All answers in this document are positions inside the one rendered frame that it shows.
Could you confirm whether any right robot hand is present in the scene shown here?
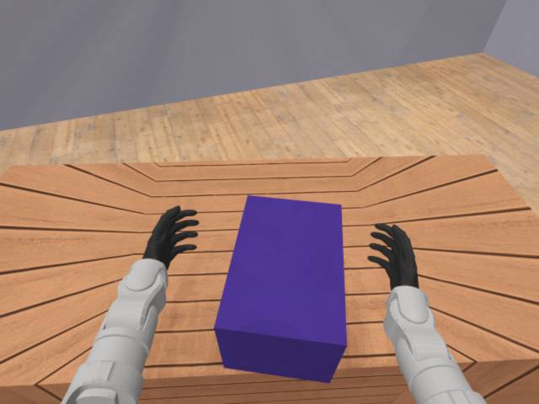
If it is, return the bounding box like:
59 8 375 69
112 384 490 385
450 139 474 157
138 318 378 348
367 223 419 290

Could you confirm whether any left robot hand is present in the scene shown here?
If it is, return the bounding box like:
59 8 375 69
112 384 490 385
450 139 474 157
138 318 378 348
142 205 199 271

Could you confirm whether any left robot forearm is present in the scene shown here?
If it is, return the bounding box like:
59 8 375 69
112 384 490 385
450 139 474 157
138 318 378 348
61 258 168 404

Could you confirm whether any carton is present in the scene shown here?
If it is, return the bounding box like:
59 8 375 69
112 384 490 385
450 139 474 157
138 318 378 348
214 195 347 383

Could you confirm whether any pedestal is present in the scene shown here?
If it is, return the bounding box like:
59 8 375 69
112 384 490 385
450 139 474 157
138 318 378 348
0 155 539 404

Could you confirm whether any right robot forearm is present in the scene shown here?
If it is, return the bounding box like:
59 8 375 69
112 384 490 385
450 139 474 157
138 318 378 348
383 285 487 404

